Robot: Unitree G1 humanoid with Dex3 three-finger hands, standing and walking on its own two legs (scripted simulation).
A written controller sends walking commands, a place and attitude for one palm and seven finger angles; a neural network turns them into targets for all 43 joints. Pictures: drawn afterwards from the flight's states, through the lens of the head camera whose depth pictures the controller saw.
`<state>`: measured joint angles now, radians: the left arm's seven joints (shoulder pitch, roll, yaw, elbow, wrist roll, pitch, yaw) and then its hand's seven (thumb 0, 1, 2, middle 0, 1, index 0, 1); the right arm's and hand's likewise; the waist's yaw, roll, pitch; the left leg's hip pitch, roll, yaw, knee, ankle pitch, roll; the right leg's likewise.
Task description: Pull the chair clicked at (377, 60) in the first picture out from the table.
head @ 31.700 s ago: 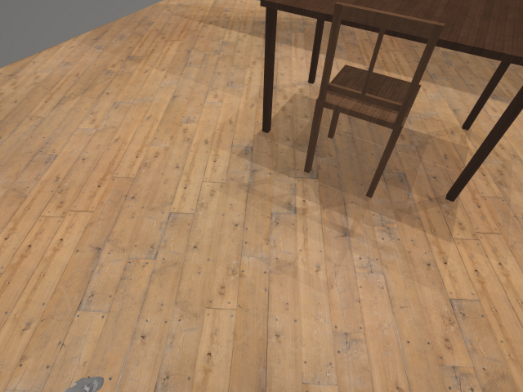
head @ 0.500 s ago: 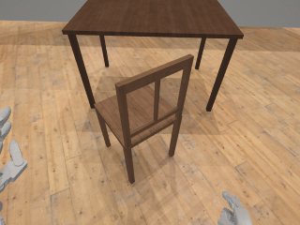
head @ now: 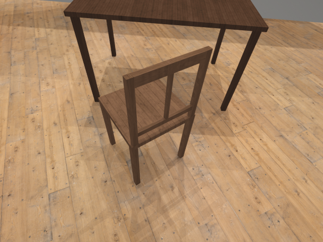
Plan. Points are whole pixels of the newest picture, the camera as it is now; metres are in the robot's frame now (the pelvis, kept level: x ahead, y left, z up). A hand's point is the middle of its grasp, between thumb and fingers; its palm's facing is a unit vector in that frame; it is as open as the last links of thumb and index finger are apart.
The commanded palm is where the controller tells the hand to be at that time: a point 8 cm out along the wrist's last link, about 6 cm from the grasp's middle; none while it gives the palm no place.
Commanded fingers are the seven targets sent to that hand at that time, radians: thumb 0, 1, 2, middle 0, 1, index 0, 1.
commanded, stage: let the arm hang, fingers relaxed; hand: left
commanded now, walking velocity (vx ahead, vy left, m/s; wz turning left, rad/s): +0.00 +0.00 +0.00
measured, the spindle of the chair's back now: (168, 97) +0.67 +0.01 -0.10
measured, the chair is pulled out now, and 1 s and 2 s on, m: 0.45 0.45 0.45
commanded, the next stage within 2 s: look to check the result in 0.74 s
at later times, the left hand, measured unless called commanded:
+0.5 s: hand out of the picture +0.00 +0.16 -0.17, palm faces +0.04 -0.98 -0.17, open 7.3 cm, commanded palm none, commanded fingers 0.00 0.90 0.90 -0.20 -0.30 -0.20 -0.30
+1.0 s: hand out of the picture +0.01 +0.16 -0.17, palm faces +0.04 -0.98 -0.18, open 7.3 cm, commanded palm none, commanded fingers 0.00 0.90 0.90 -0.20 -0.30 -0.20 -0.30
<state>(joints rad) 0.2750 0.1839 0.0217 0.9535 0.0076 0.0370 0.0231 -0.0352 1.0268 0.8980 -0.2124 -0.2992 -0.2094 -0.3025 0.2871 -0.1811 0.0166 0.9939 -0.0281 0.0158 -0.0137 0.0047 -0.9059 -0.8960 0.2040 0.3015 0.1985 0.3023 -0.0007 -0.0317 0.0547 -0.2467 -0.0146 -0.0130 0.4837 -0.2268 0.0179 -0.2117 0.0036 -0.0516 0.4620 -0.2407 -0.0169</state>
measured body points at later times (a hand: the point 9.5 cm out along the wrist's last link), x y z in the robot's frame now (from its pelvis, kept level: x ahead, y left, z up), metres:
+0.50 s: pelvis +0.01 +0.00 +0.00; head +0.01 -0.01 +0.45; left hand +0.00 +0.21 -0.15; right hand -0.01 -0.20 -0.17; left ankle +0.02 +0.11 -0.74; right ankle +0.00 -0.11 -0.74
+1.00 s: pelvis +0.02 +0.00 +0.00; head +0.03 -0.01 +0.45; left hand +0.01 +0.21 -0.16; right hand +0.01 -0.21 -0.16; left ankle +0.02 +0.11 -0.74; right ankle +0.00 -0.11 -0.74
